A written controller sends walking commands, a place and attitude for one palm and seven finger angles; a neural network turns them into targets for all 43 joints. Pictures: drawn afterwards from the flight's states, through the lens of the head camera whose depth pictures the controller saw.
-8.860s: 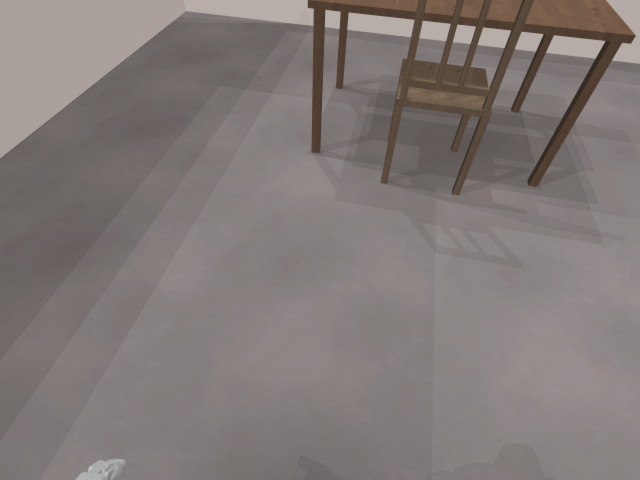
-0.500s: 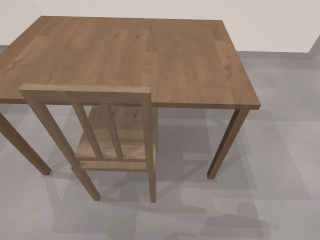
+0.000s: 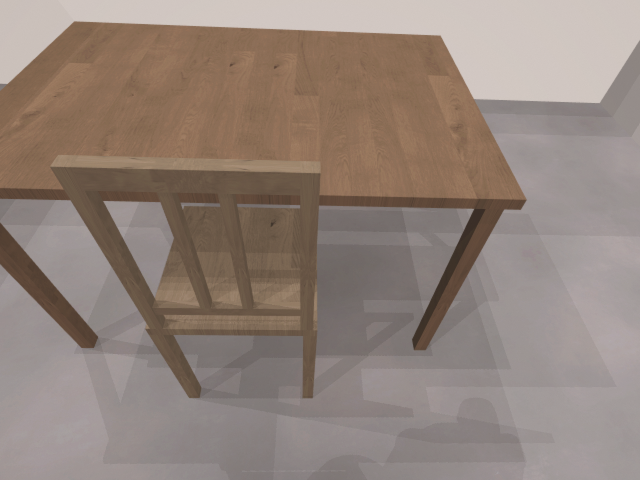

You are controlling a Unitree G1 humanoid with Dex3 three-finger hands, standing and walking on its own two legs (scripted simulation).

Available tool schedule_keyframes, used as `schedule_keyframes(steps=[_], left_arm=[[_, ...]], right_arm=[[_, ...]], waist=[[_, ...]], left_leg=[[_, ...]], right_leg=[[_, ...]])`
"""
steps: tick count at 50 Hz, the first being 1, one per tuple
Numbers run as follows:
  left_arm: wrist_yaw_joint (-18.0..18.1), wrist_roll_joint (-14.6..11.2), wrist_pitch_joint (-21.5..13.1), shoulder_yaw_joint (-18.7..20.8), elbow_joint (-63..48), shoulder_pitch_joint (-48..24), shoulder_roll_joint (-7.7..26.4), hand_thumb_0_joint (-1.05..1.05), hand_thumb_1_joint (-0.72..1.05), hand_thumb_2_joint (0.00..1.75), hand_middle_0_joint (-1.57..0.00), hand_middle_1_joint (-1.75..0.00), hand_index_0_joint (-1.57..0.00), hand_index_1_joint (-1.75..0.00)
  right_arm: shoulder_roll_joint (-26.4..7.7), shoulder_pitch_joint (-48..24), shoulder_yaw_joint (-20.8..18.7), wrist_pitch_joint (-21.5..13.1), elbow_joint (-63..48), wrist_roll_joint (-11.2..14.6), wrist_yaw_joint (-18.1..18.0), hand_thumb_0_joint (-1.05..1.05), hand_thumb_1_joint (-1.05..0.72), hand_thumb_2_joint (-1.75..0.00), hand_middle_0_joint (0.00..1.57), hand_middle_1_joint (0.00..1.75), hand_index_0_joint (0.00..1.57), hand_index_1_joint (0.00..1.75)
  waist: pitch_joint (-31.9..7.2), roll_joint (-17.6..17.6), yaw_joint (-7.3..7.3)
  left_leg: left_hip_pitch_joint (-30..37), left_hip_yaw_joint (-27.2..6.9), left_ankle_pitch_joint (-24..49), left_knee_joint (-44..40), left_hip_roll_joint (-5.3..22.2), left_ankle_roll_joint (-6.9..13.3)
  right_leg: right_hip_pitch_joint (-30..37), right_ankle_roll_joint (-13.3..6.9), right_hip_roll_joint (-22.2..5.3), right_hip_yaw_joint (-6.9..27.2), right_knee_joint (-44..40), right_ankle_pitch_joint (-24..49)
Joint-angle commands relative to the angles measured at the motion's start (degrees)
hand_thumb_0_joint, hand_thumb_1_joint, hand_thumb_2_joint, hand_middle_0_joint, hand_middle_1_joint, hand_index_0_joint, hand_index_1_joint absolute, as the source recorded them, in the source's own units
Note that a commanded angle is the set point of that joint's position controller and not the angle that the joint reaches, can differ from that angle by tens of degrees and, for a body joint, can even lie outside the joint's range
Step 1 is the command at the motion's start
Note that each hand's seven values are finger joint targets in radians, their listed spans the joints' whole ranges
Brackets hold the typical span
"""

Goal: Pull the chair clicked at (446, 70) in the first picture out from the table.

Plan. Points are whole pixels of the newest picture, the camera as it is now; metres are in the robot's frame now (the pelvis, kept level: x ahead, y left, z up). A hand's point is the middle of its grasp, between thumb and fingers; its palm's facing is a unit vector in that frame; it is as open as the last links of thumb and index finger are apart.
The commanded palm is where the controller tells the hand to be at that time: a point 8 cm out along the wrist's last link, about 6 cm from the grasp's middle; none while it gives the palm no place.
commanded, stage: look again from close up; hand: left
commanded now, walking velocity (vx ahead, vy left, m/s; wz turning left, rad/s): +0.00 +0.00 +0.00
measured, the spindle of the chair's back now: (189, 256) +0.48 +0.25 -0.07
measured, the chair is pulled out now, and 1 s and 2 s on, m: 0.00 0.00 0.00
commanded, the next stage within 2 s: shuffle to correct the standing spot in 0.70 s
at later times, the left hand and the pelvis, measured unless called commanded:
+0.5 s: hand out of the picture -0.06 +0.21 -0.18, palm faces +0.02 -0.98 -0.19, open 7.4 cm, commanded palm none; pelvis -0.03 +0.04 +0.00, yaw +0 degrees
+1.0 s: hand out of the picture -0.04 +0.18 -0.18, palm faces +0.01 -0.99 -0.16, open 7.4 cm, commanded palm none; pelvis -0.01 +0.02 +0.00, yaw +0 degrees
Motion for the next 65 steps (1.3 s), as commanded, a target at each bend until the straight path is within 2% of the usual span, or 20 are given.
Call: schedule_keyframes(steps=[1,5,8,11,15,29,40,44,48,50,52,55,57,58,60,61,62,63,64,65], left_arm=[[0.0,0.3,0.8,1.2,-3.6,3.6,6.6,0.00,0.90,0.90,-0.20,-0.30,-0.20,-0.30],[-0.4,0.4,1.4,0.9,-4.4,3.2,6.9,0.00,0.90,0.90,-0.20,-0.30,-0.20,-0.30],[-0.7,0.6,1.5,0.9,-4.8,4.1,6.9,0.00,0.90,0.90,-0.20,-0.30,-0.20,-0.30],[-0.9,0.6,1.4,0.7,-4.5,5.1,6.6,0.00,0.90,0.90,-0.20,-0.30,-0.20,-0.30],[-1.0,0.5,1.0,0.5,-3.7,6.1,6.8,0.00,0.90,0.90,-0.20,-0.30,-0.20,-0.30],[-0.9,0.4,0.4,0.0,0.3,8.3,5.9,0.00,0.90,0.90,-0.20,-0.30,-0.20,-0.30],[-0.6,0.3,0.3,0.1,1.4,8.4,4.9,0.00,0.90,0.90,-0.20,-0.30,-0.20,-0.30],[-1.1,0.7,0.8,0.3,1.9,8.9,4.2,0.00,0.90,0.90,-0.20,-0.30,-0.20,-0.30],[-1.9,1.0,1.2,0.7,1.4,9.5,3.5,0.00,0.90,0.90,-0.20,-0.30,-0.20,-0.30],[-2.2,1.0,1.1,1.0,1.2,10.3,3.3,0.00,0.90,0.90,-0.20,-0.30,-0.20,-0.30],[-2.3,0.9,0.8,1.2,1.1,10.7,3.8,0.00,0.90,0.90,-0.20,-0.30,-0.20,-0.30],[-2.2,0.7,0.6,1.9,1.0,11.2,5.3,0.00,0.90,0.90,-0.20,-0.30,-0.20,-0.30],[-1.8,0.6,0.5,2.5,1.7,13.1,6.7,0.00,0.90,0.90,-0.20,-0.30,-0.20,-0.30],[-1.6,0.7,0.4,2.7,1.9,13.6,6.8,0.00,0.90,0.90,-0.20,-0.30,-0.20,-0.30],[-1.5,0.8,0.4,2.7,2.0,12.9,6.5,0.00,0.90,0.90,-0.20,-0.30,-0.20,-0.30],[-1.6,0.6,0.6,2.6,1.6,11.4,6.1,0.00,0.90,0.90,-0.20,-0.30,-0.20,-0.30],[-1.8,0.5,0.5,2.2,1.2,10.0,4.8,0.00,0.90,0.90,-0.20,-0.30,-0.20,-0.30],[-1.7,0.4,0.2,2.0,0.2,8.9,3.4,0.00,0.90,0.90,-0.20,-0.30,-0.20,-0.30],[-1.4,0.2,0.1,1.7,-1.3,5.4,2.9,0.00,0.90,0.90,-0.20,-0.30,-0.20,-0.30],[-1.2,0.1,0.6,2.0,-1.8,3.2,2.5,0.00,0.90,0.90,-0.20,-0.30,-0.20,-0.30]], right_arm=[[-6.0,1.7,-0.8,0.0,-3.2,0.2,0.1,0.00,-0.90,-0.90,0.20,0.30,0.20,0.30],[-6.7,1.0,-0.9,0.3,-4.1,0.0,0.6,0.00,-0.90,-0.90,0.20,0.30,0.20,0.30],[-7.4,0.9,-1.2,0.4,-4.4,0.0,0.8,0.00,-0.90,-0.90,0.20,0.30,0.20,0.30],[-8.0,0.8,-1.2,0.3,-4.4,0.0,1.0,0.00,-0.90,-0.90,0.20,0.30,0.20,0.30],[-7.6,1.3,-1.0,-0.1,-3.6,0.2,1.0,0.00,-0.90,-0.90,0.20,0.30,0.20,0.30],[-6.3,2.3,-0.3,-0.5,0.7,0.7,0.9,0.00,-0.90,-0.90,0.20,0.30,0.20,0.30],[-5.1,2.5,-0.2,-0.4,2.3,0.7,0.9,0.00,-0.90,-0.90,0.20,0.30,0.20,0.30],[-6.1,3.1,-0.8,0.1,3.0,0.2,0.7,0.00,-0.90,-0.90,0.20,0.30,0.20,0.30],[-7.3,3.5,-1.7,0.4,2.8,-0.1,0.5,0.00,-0.90,-0.90,0.20,0.30,0.20,0.30],[-7.0,3.6,-2.0,0.2,2.5,-0.3,0.3,0.00,-0.90,-0.90,0.20,0.30,0.20,0.30],[-6.1,3.7,-1.9,-0.1,2.3,-0.2,0.3,0.00,-0.90,-0.90,0.20,0.30,0.20,0.30],[-4.1,3.4,-1.5,-0.7,1.5,-0.2,0.2,0.00,-0.90,-0.90,0.20,0.30,0.20,0.30],[-2.1,2.0,-0.9,-1.1,0.7,-0.2,0.1,0.00,-0.90,-0.90,0.20,0.30,0.20,0.30],[-1.7,0.8,-0.8,-1.3,0.2,-0.3,0.1,0.00,-0.90,-0.90,0.20,0.30,0.20,0.30],[-1.4,1.0,-0.7,-1.6,0.4,-0.3,0.0,0.00,-0.90,-0.90,0.20,0.30,0.20,0.30],[-1.8,3.7,-0.7,-1.7,1.4,-0.2,-0.1,0.00,-0.90,-0.90,0.20,0.30,0.20,0.30],[-3.8,7.9,-1.1,-1.9,3.5,-0.3,-0.3,0.00,-0.90,-0.90,0.20,0.30,0.20,0.30],[-6.9,12.7,-1.7,-1.9,5.7,-0.5,-1.0,0.00,-0.90,-0.90,0.20,0.30,0.20,0.30],[-7.8,15.3,-1.7,-1.6,6.8,-0.5,-1.4,0.00,-0.90,-0.90,0.20,0.30,0.20,0.30],[-7.0,13.2,-1.1,-1.2,6.4,-0.7,-1.6,0.00,-0.90,-0.90,0.20,0.30,0.20,0.30]], waist=[[1.5,3.3,0.63],[4.7,3.5,0.74],[3.8,2.7,1.07],[1.8,3.6,1.25],[-0.1,2.7,1.41],[0.6,0.4,1.09],[0.9,0.4,1.06],[2.2,2.1,0.80],[3.7,4.9,1.20],[2.7,4.2,1.38],[2.6,1.6,1.53],[1.6,-4.9,1.57],[1.1,-10.7,2.16],[1.5,-11.5,2.51],[1.3,-8.3,1.60],[0.2,-6.0,-0.16],[-0.6,1.4,-1.87],[-2.7,12.0,-3.06],[-1.4,18.7,-3.73],[1.3,16.2,-2.56]], left_leg=[[0.6,-5.7,12.9,-5.7,3.8,2.2],[-3.3,-7.7,-3.9,-11.3,3.3,2.4],[-4.6,-9.4,-10.4,-14.8,3.9,2.9],[-3.5,-10.1,-11.9,-16.4,4.2,3.0],[-1.7,-9.8,-8.5,-16.5,4.0,3.2],[1.5,-7.2,-0.4,-14.9,3.0,2.6],[2.4,-6.0,1.6,-14.1,2.7,2.3],[1.1,-8.5,-12.8,-17.3,4.6,3.0],[-1.4,-11.4,-19.2,-19.7,7.3,4.8],[-1.3,-10.5,-16.3,-17.4,7.2,5.0],[-2.1,-8.4,-12.5,-14.0,6.3,4.7],[-4.8,-1.5,-2.8,-3.8,2.2,3.3],[-9.3,3.6,-1.9,3.7,-0.7,2.3],[-10.9,4.6,-3.5,6.2,-1.1,2.1],[-8.2,4.7,-4.2,3.6,-0.6,2.3],[-1.6,4.2,2.0,-1.3,0.2,2.8],[7.2,-0.4,16.6,-3.6,3.2,4.0],[15.7,-8.1,34.2,-4.5,10.0,7.1],[17.5,-13.6,50.5,-7.8,15.8,11.0],[13.2,-13.4,52.7,-9.2,17.4,12.2]], right_leg=[[-6.1,-3.0,-3.1,2.7,-3.6,9.2],[-8.4,-2.7,-2.5,2.6,-4.9,-0.6],[-7.5,-2.3,-2.3,1.2,-4.1,-1.0],[-7.2,-2.0,-2.4,0.9,-4.0,-0.2],[-6.2,-1.9,-3.2,1.2,-5.3,2.4],[-6.7,-1.2,-4.7,2.2,-7.9,6.4],[-7.3,-1.2,-4.8,2.6,-8.1,7.0],[-9.2,-1.4,-2.8,0.0,-5.7,-2.1],[-10.9,-2.0,-1.3,-2.1,-2.0,-3.2],[-10.4,-2.5,-1.4,-1.1,-2.8,-1.7],[-9.2,-3.1,-2.1,0.5,-4.6,-0.8],[-5.2,-4.9,-4.8,5.7,-8.0,2.7],[-0.6,-7.2,-8.2,9.5,-9.1,11.9],[0.5,-8.3,-9.8,10.8,-8.7,18.8],[0.4,-9.3,-9.5,8.8,-5.1,27.7],[-2.7,-8.0,-7.2,5.7,-1.3,29.0],[-8.0,-5.5,-3.2,1.3,6.2,30.1],[-15.4,-2.8,-0.3,-2.7,14.8,21.8],[-21.0,-2.0,1.3,-3.9,21.2,-4.2],[-21.0,-2.5,-0.2,-1.3,21.7,-14.4]])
